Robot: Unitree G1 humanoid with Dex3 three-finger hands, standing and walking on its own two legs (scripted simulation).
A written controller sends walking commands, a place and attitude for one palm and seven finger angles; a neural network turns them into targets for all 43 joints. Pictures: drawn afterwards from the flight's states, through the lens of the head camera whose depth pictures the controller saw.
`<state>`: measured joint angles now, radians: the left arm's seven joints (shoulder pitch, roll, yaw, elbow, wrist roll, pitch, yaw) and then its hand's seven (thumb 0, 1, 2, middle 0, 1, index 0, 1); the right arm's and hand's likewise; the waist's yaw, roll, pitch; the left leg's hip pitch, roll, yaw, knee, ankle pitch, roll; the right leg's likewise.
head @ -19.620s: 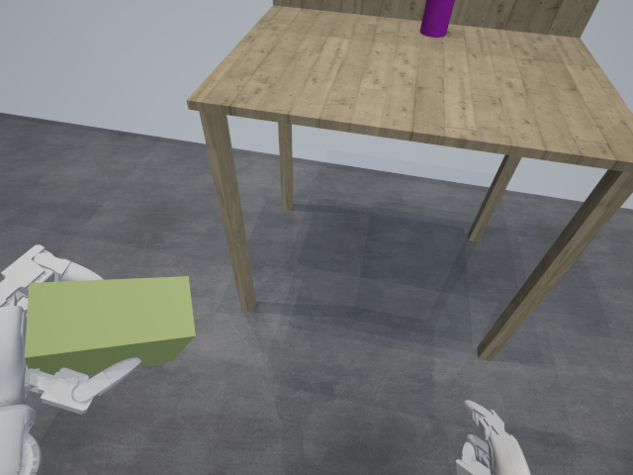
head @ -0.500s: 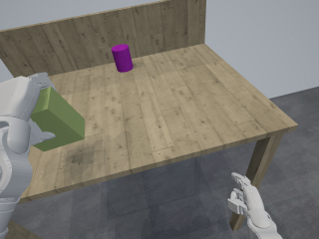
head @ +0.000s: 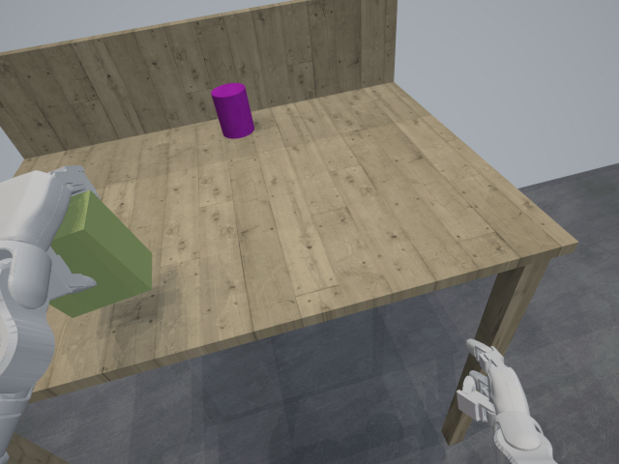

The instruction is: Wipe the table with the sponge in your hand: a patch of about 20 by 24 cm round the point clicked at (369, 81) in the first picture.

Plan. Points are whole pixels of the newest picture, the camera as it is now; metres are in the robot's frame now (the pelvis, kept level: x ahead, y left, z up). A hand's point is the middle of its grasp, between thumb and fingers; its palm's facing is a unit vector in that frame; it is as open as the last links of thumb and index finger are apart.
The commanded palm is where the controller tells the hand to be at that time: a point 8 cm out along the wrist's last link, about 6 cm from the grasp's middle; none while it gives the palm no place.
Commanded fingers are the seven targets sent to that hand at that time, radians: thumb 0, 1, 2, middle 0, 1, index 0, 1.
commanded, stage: move the sponge above the wiping area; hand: left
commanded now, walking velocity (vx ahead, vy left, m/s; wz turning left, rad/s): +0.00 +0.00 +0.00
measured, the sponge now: (92, 267) +0.25 +0.32 +0.17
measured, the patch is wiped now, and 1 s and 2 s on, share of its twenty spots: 0.00 0.05 0.10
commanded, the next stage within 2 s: none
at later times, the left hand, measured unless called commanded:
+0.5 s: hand (80, 253) +0.25 +0.31 +0.20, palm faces +0.21 -0.13 -0.97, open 10.3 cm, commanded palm +0.20 +0.30 +0.28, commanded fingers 0.00 0.10 1.30 -1.20 -1.60 -1.20 -1.60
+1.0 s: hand (102, 254) +0.27 +0.32 +0.17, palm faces +0.00 -0.02 -1.00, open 10.3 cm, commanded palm +0.24 +0.31 +0.27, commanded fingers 0.00 0.10 1.30 -1.20 -1.60 -1.20 -1.60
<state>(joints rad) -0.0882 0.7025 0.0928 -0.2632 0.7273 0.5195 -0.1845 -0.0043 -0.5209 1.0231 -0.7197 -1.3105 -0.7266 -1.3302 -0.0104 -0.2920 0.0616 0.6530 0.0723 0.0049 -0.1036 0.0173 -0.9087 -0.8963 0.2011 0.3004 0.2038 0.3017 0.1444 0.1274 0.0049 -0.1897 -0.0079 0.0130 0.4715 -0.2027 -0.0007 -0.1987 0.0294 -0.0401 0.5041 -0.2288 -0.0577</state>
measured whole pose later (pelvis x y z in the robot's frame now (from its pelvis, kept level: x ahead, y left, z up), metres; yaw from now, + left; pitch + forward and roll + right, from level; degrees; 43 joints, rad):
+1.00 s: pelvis +0.01 +0.00 +0.00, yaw +1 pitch -3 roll +1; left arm -0.18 0.66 -0.05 -0.07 0.86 0.46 -0.25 -0.01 -0.52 1.02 -0.72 -1.31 -0.72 -1.33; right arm 0.02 -0.29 0.07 0.66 0.06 -0.01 -0.11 0.02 -0.91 -0.90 0.20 0.30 0.21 0.30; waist 0.13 0.11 0.01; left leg -0.20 -0.02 -0.01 0.44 -0.19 0.00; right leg -0.20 0.02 -0.06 0.48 -0.22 -0.06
